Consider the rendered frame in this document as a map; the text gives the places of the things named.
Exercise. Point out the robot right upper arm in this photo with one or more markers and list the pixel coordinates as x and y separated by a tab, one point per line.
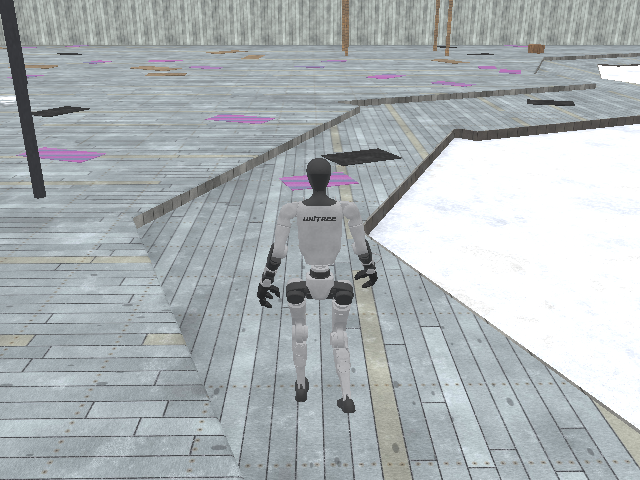
351	211

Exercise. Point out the robot left upper arm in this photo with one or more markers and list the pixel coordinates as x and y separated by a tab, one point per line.
287	212

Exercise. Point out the robot right foot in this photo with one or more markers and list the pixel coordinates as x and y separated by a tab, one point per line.
347	406

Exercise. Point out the robot head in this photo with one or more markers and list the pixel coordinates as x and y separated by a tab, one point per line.
318	173

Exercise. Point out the right robot hand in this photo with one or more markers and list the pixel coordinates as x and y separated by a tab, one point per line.
362	274

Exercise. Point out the left robot hand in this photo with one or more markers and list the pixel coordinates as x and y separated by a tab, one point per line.
262	293

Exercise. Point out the left robot forearm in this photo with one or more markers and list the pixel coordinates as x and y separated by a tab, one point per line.
270	269

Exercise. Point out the right robot forearm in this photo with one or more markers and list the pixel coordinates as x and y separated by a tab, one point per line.
367	260

